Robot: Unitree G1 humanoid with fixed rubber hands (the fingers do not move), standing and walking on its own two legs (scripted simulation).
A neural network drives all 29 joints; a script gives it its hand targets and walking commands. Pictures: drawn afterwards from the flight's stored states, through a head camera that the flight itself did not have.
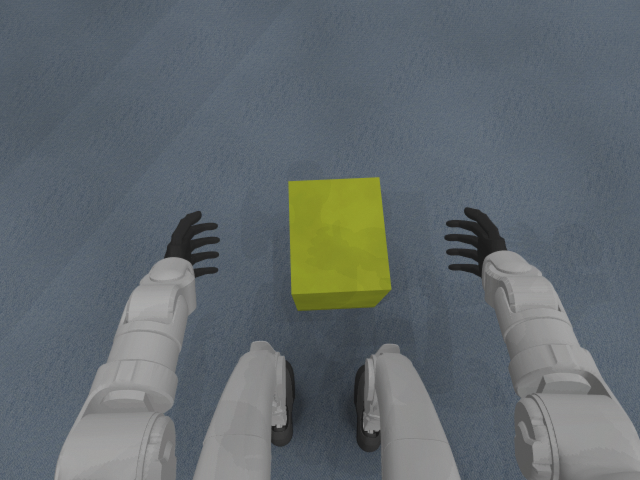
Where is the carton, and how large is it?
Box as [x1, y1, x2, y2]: [288, 177, 390, 310]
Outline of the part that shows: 378,177 288,181 291,294 298,310 374,306 390,290 390,280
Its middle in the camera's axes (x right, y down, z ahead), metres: +0.04 +0.04 +1.00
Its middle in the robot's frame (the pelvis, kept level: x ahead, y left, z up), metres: +0.50 -0.02 -0.54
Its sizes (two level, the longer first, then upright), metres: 0.265 0.213 0.272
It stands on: the floor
